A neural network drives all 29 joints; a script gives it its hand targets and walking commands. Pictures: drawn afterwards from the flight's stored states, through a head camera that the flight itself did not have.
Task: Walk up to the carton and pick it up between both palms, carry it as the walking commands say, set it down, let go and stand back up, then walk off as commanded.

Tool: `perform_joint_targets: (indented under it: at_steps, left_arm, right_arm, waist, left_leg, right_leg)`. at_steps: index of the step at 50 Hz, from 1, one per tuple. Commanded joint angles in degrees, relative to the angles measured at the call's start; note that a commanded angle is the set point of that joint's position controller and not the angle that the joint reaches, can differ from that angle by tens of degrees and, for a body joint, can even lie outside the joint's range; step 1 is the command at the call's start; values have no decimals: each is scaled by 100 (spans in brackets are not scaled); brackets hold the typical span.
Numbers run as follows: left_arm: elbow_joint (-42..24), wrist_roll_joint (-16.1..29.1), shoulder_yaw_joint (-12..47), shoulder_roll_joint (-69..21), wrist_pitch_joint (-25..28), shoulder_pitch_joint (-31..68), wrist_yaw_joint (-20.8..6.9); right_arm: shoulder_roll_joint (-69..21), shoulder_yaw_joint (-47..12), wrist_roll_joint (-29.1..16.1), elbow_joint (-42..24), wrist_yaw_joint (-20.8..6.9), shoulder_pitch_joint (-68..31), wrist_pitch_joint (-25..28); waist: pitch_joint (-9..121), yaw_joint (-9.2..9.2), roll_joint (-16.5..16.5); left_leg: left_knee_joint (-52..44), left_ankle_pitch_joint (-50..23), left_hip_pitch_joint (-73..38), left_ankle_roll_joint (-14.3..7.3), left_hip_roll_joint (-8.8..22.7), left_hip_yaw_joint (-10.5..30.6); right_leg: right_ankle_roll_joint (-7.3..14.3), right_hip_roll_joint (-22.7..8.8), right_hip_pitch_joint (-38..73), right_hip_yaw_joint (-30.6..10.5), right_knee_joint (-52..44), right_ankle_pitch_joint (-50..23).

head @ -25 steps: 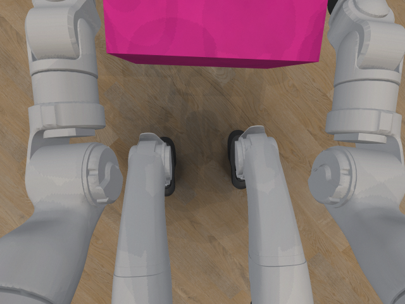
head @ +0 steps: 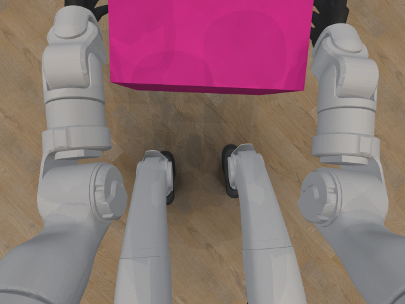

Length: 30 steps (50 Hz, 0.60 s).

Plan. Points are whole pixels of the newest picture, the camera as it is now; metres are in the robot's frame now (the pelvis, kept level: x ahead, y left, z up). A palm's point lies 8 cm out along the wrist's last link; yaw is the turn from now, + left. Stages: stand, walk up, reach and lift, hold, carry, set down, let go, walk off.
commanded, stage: reach and lift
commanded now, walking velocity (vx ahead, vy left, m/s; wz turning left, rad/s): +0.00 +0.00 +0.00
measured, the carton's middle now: (206, 11) +0.56 -0.02 -0.11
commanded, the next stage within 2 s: none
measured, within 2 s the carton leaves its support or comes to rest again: neither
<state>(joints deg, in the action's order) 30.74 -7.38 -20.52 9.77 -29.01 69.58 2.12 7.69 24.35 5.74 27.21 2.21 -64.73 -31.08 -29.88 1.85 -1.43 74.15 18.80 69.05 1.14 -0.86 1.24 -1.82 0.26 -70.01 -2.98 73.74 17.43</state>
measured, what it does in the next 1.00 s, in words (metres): rises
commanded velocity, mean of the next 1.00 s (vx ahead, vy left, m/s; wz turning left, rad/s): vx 0.00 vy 0.00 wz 0.00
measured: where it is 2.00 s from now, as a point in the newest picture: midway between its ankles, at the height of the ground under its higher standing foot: (199, 184)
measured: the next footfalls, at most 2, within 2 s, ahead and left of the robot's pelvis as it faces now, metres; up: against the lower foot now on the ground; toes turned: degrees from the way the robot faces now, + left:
none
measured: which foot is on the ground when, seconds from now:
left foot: down 0.00-1.00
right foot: down 0.00-1.00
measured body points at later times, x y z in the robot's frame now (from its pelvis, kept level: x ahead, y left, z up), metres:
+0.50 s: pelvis +0.03 +0.01 +0.07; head +0.28 +0.01 +0.44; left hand +0.52 +0.16 +0.02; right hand +0.49 -0.20 +0.02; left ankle +0.16 +0.13 -0.59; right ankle +0.17 -0.13 -0.59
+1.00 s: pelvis +0.13 +0.00 +0.13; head +0.19 +0.01 +0.58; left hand +0.49 +0.17 +0.12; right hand +0.47 -0.19 +0.12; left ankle +0.16 +0.13 -0.59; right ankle +0.17 -0.13 -0.59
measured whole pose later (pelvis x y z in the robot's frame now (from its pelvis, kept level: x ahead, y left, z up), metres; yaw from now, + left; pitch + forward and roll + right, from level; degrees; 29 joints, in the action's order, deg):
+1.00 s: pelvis +0.13 +0.00 +0.13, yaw +0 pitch +12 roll +0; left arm 27.7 -17.7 -23.7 -4.1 -27.5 26.2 -4.8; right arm -6.0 24.8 17.6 25.0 -5.6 -25.3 -31.3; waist 5.6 2.8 0.2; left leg 35.1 14.3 32.9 0.4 -0.2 2.2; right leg -1.3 -0.4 -33.0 -1.7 33.7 12.8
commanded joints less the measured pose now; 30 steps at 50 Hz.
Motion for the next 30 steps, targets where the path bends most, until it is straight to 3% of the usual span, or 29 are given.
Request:
perform_joint_targets:
  at_steps: [1, 2, 3, 4, 5, 6, 7, 8, 9, 10, 11, 12, 13, 14, 15, 16, 17, 18, 19, 20, 22, 23, 24, 25, 26, 27, 28, 29, 30]
  left_arm:
    - [-444, 1371, 3403, -6128, 137, 3706, -2448]
    - [-520, 1377, 3497, -6097, 114, 3716, -2432]
    - [-307, 1348, 3479, -6002, 99, 3755, -2442]
    - [-36, 1220, 3357, -6196, 110, 3392, -2445]
    - [105, 1123, 3271, -6240, 93, 3442, -2504]
    - [-30, 1137, 3298, -6165, 124, 3511, -2508]
    - [-70, 1167, 3366, -6246, 143, 3463, -2537]
    - [-336, 1147, 3423, -6210, 160, 3611, -2502]
    - [-405, 1291, 3521, -6299, 135, 3813, -2488]
    - [-824, 1354, 3763, -6302, 130, 3755, -2458]
    - [-917, 1339, 3809, -6228, 96, 3725, -2449]
    - [-572, 1393, 3753, -6306, 143, 3680, -2432]
    - [-738, 1306, 3824, -6492, 130, 3286, -2433]
    - [-511, 1208, 3664, -6400, 128, 3152, -2467]
    - [-255, 1106, 3613, -6431, 189, 3363, -2503]
    - [-94, 1069, 3466, -6507, 154, 2979, -2578]
    - [-294, 1014, 3498, -6460, 166, 2864, -2576]
    - [-141, 997, 3420, -6562, 164, 2688, -2587]
    - [78, 884, 3312, -6601, 148, 2523, -2602]
    - [243, 849, 3257, -6602, 154, 2363, -2627]
    - [-817, 1093, 3718, -6831, 266, 2703, -2517]
    - [-336, 956, 3422, -6758, 227, 2350, -2505]
    - [-352, 888, 3372, -6634, 264, 2422, -2524]
    - [-757, 948, 3647, -6664, 322, 2466, -2519]
    - [-77, 710, 3247, -6620, 289, 1963, -2550]
    - [-508, 813, 3554, -6826, 366, 2052, -2554]
    - [-406, 765, 3419, -6700, 344, 1939, -2573]
    - [-149, 561, 3076, -6694, 315, 1814, -2564]
    - [-433, 679, 3308, -6877, 312, 1560, -2509]
  right_arm:
    - [-6021, -4052, -1527, -1132, -2092, -4894, 359]
    - [-5965, -4189, -1599, -1305, -2081, -5003, 363]
    - [-5860, -4027, -1547, -1048, -2109, -4986, 363]
    - [-6027, -3983, -1484, -665, -2109, -4733, 361]
    - [-5844, -3805, -1282, -739, -2118, -4680, 410]
    - [-6075, -3895, -1396, -666, -2141, -4536, 389]
    - [-6130, -3761, -1320, -450, -2169, -4415, 359]
    - [-6191, -3794, -1375, -529, -2217, -4308, 383]
    - [-6087, -3898, -1357, -682, -2206, -4531, 400]
    - [-6059, -4061, -1616, -1203, -2232, -4939, 461]
    - [-5917, -4225, -1669, -1659, -2190, -5104, 462]
    - [-5872, -4102, -1530, -1206, -2165, -4876, 446]
    - [-6194, -4233, -1551, -1463, -2149, -4452, 447]
    - [-6131, -4009, -1417, -1012, -2179, -4316, 448]
    - [-6198, -3813, -1221, -453, -2211, -4008, 433]
    - [-6028, -3819, -1155, -714, -2264, -4130, 474]
    - [-6091, -3867, -1308, -925, -2333, -4167, 479]
    - [-6086, -3900, -1201, -1102, -2333, -4112, 481]
    - [-6001, -3643, -1049, -751, -2353, -4000, 476]
    - [-5992, -3620, -987, -536, -2390, -3858, 466]
    - [-6279, -3942, -1156, -1211, -2402, -3678, 554]
    - [-6237, -3908, -1144, -984, -2404, -3630, 516]
    - [-6207, -3735, -1003, -701, -2400, -3561, 496]
    - [-6409, -3899, -1170, -858, -2441, -3475, 520]
    - [-6307, -3613, -920, -313, -2467, -3238, 533]
    - [-6550, -3622, -902, -436, -2492, -2752, 539]
    - [-6468, -3684, -916, -604, -2488, -2887, 555]
    - [-6346, -3275, -676, -218, -2500, -2634, 530]
    - [-6411, -3655, -838, -930, -2513, -2698, 583]
  waist:
    - [13222, -122, -66]
    - [13658, -148, -126]
    - [12963, -7, -94]
    - [12508, -226, -38]
    - [12339, -77, -20]
    - [12508, -105, 9]
    - [12099, 6, -61]
    - [12524, -82, 311]
    - [12631, -39, 217]
    - [13280, -48, 281]
    - [13836, 4, 166]
    - [13434, 106, 141]
    - [13764, -66, 325]
    - [12697, 27, 172]
    - [12138, 195, 200]
    - [11793, 75, 61]
    - [12025, 6, 249]
    - [12008, 27, 162]
    - [11512, 274, 82]
    - [11147, 74, 102]
    - [12349, 165, 217]
    - [11879, 23, 104]
    - [11515, -44, 145]
    - [11883, 20, 177]
    - [10707, 74, -10]
    - [11050, 198, 109]
    - [10966, -21, 178]
    - [10049, 99, 134]
    - [10853, 107, 339]
  left_leg:
    - [-1274, -84, -3329, -206, -728, -347]
    - [-1337, -186, -3612, -212, -747, -263]
    - [-1408, 12, -3331, -193, -681, -266]
    - [-1541, 159, -3117, -213, -713, -328]
    - [-1556, 248, -3115, -157, -682, -308]
    - [-1601, 339, -3401, -182, -645, -322]
    - [-1798, 446, -3399, -196, -607, -201]
    - [-1874, 186, -3835, -140, -633, -271]
    - [-1795, 295, -3698, -123, -629, -211]
    - [-1990, 87, -4446, -128, -627, -94]
    - [-1871, -352, -4635, -111, -663, -276]
    - [-1927, -272, -4467, -106, -615, -122]
    - [-1973, -548, -4740, -112, -754, -294]
    - [-2115, -379, -4287, -148, -623, -220]
    - [-2145, 78, -4059, -137, -605, -174]
    - [-2217, 32, -4072, -146, -596, -187]
    - [-2346, -168, -4322, -166, -594, -200]
    - [-2391, -382, -4305, -149, -605, -237]
    - [-2541, -17, -4090, -140, -581, -115]
    - [-2639, 68, -3951, -151, -567, -150]
    - [-2675, -851, -5102, -71, -560, -25]
    - [-2621, -832, -4773, -79, -605, -19]
    - [-2726, -571, -4569, -95, -577, -42]
    - [-2856, -638, -4815, -112, -559, -82]
    - [-2870, -487, -4109, -96, -532, -92]
    - [-3064, -675, -4808, -160, -535, -7]
    - [-3026, -732, -4742, -160, -552, -76]
    - [-3087, -633, -4299, -158, -550, 10]
    - [-3150, -1153, -5193, -134, -578, -30]
  right_leg:
    - [54, 671, 3655, 505, -1392, 9]
    - [90, 644, 3967, 492, -1388, -11]
    - [85, 611, 3524, 460, -1510, 187]
    - [107, 596, 3522, 478, -1606, 369]
    - [122, 611, 3472, 487, -1666, 474]
    - [129, 598, 3679, 392, -1778, 542]
    - [127, 587, 3484, 459, -1864, 654]
    - [185, 622, 3651, 503, -1921, 384]
    - [230, 558, 3776, 385, -1959, 443]
    - [211, 610, 4094, 453, -1981, 219]
    - [158, 612, 4358, 410, -2088, -126]
    - [145, 606, 4197, 542, -2026, -179]
    - [196, 624, 4587, 417, -2226, -373]
    - [131, 624, 4035, 538, -2158, -290]
    - [226, 586, 3930, 479, -2249, 164]
    - [209, 584, 3901, 389, -2422, 319]
    - [260, 563, 4200, 332, -2563, 149]
    - [213, 576, 4258, 394, -2565, -198]
    - [244, 616, 4060, 500, -2599, 58]
    - [275, 556, 4057, 472, -2681, 208]
    - [285, 663, 4575, 512, -2642, -670]
    - [280, 624, 4394, 547, -2655, -611]
    - [285, 608, 4473, 485, -2814, -315]
    - [311, 575, 4770, 366, -2948, -457]
    - [244, 574, 4181, 413, -2961, -386]
    - [287, 628, 4524, 418, -3016, -612]
    - [312, 601, 4575, 372, -3057, -596]
    - [278, 620, 4216, 439, -3001, -550]
    - [309, 595, 4802, 317, -3143, -1038]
